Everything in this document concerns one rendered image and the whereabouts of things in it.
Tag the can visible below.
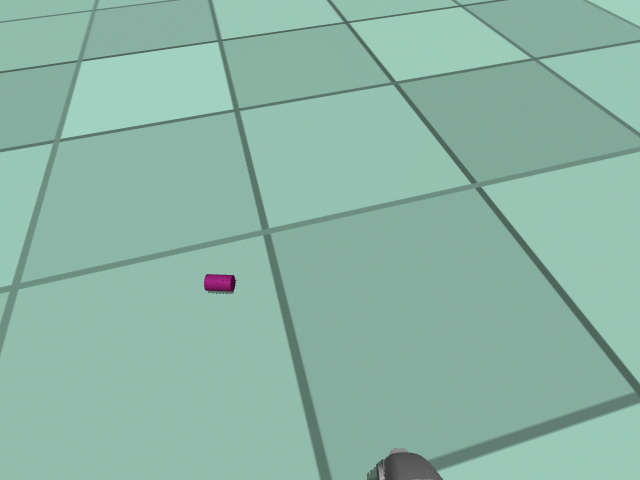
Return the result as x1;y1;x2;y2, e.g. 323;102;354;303
204;274;235;292

